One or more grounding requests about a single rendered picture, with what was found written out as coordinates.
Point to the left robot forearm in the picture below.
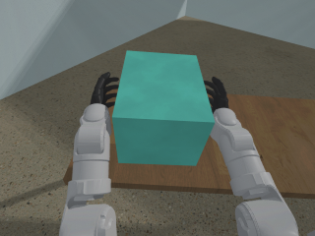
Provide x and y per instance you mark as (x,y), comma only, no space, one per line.
(90,174)

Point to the carton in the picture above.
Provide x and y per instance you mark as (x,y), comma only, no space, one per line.
(162,114)

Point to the table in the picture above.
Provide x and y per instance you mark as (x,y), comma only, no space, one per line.
(283,132)

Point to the robot left hand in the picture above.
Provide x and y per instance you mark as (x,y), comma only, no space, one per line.
(99,95)

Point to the right robot upper arm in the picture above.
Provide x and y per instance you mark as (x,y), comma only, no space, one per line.
(264,217)

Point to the right robot forearm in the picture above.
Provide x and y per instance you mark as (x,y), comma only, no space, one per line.
(249,178)

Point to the robot right hand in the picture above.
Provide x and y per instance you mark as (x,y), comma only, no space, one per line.
(219,96)

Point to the left robot upper arm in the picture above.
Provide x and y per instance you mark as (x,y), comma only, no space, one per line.
(89,220)

